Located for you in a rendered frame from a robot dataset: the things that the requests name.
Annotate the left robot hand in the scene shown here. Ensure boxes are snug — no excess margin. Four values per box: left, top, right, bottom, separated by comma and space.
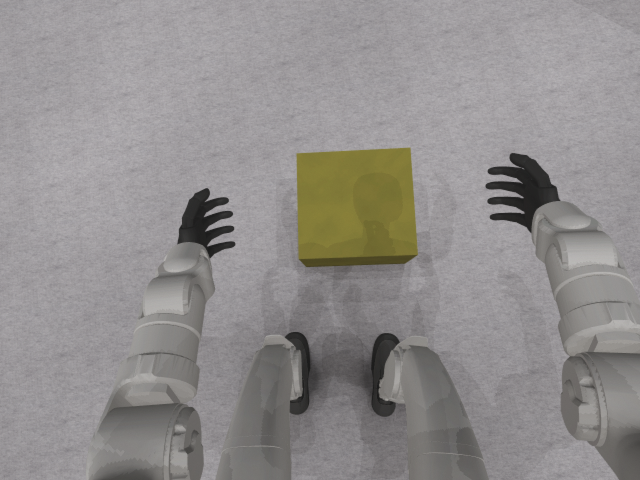
177, 188, 235, 258

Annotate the right robot upper arm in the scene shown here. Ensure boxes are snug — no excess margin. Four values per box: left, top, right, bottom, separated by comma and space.
561, 352, 640, 480

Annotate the robot right forearm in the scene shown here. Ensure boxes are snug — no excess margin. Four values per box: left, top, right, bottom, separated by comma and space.
531, 201, 640, 356

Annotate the robot left foot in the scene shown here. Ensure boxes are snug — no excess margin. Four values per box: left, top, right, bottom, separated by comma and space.
285, 332, 310, 415

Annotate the right robot thigh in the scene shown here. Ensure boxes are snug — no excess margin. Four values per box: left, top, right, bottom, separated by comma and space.
388, 345, 489, 480

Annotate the left robot upper arm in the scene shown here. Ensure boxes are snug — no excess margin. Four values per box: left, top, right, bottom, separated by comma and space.
89, 403, 204, 480

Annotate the robot left forearm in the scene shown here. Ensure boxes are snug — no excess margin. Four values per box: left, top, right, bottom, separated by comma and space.
86, 242, 215, 480

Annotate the right robot hand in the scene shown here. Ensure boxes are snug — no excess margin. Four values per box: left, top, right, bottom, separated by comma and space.
485, 153, 560, 233

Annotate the carton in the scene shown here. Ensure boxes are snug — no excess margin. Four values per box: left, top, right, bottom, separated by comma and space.
297, 148, 418, 267

